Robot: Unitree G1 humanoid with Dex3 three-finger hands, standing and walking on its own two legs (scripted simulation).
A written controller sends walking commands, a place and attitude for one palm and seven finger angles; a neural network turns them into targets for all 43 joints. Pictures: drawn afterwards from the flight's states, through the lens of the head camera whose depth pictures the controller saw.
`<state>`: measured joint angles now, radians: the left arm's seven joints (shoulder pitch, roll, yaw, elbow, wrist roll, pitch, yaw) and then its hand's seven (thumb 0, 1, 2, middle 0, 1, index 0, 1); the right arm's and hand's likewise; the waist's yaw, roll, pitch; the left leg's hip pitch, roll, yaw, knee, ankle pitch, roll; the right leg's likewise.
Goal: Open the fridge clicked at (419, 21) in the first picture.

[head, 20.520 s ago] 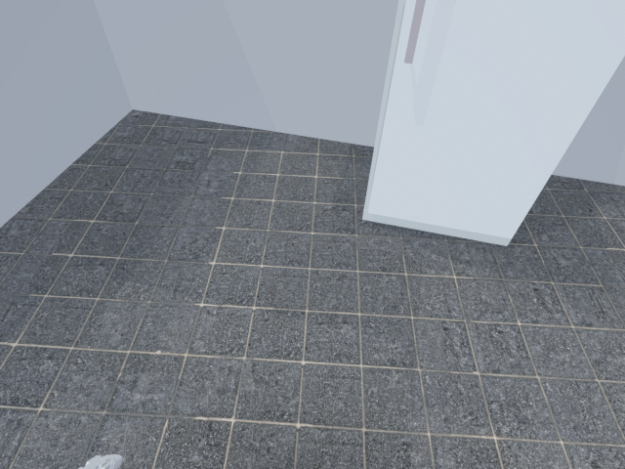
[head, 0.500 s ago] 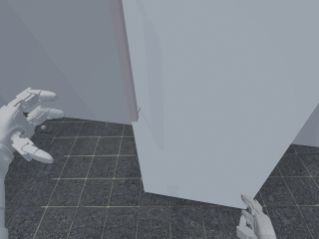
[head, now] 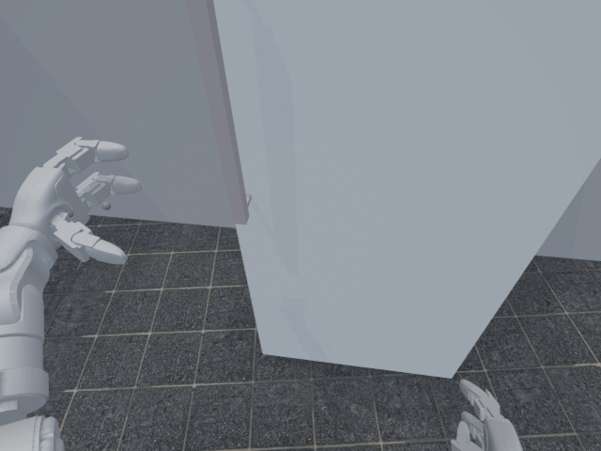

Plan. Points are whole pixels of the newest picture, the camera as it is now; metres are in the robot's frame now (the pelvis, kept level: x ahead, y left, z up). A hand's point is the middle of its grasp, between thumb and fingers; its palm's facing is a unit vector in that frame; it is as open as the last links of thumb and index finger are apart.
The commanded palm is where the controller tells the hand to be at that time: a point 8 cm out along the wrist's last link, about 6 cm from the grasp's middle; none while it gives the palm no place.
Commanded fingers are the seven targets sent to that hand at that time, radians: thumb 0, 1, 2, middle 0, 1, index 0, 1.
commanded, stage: move the hooked fingers beside the handle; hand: left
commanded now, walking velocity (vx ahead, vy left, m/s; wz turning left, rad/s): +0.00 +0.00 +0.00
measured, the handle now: (223, 91) +0.53 +0.15 +0.25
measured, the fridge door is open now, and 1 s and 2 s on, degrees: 0 0 0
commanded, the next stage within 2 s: feel for the door with the fingertips in 1.94 s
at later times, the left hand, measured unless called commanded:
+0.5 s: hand (139, 181) +0.39 +0.24 +0.19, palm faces -0.04 -1.00 -0.03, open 14.0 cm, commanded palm +0.37 +0.29 +0.19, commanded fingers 0.00 -0.50 0.30 -0.30 -1.20 -0.30 -1.20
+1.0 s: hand (169, 154) +0.45 +0.22 +0.19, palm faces -0.06 -1.00 +0.00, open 14.0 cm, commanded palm +0.44 +0.27 +0.18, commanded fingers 0.00 -0.50 0.30 -0.30 -1.20 -0.30 -1.20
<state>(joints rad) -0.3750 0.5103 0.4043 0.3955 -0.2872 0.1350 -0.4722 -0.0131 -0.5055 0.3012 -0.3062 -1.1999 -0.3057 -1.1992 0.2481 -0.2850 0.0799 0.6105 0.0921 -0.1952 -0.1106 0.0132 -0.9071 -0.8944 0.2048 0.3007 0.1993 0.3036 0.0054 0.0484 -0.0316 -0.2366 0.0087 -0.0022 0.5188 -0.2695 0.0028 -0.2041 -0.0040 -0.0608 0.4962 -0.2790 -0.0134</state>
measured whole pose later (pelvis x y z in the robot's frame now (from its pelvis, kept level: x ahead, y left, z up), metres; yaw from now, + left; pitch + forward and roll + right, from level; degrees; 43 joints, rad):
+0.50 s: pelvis +0.01 +0.01 +0.00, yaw +0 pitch +1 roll +0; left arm -0.54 0.48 0.34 0.55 -0.25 0.12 -0.40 -0.01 -0.51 0.30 -0.31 -1.20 -0.31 -1.20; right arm 0.26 -0.28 0.07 0.62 0.09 -0.15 -0.11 0.01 -0.91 -0.89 0.20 0.30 0.20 0.30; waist -0.01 0.04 -0.04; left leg -0.26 0.00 0.01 0.52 -0.28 0.01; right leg -0.23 -0.01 -0.05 0.49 -0.28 0.00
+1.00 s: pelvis +0.01 +0.01 +0.00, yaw -1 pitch +4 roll -1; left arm -0.77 0.51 0.34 0.88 -0.20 -0.01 -0.37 -0.01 -0.50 0.30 -0.30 -1.20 -0.30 -1.20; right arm 0.35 -0.29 0.05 0.67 0.08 -0.09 -0.10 0.01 -0.91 -0.89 0.20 0.30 0.20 0.30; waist -0.06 0.02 -0.05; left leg -0.32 0.01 0.02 0.53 -0.29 0.01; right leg -0.29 0.00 -0.04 0.50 -0.28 0.00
